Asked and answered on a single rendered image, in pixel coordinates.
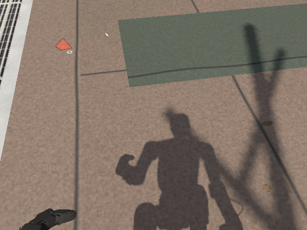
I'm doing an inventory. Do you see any left robot hand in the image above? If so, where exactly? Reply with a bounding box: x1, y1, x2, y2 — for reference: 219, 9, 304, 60
19, 208, 77, 230

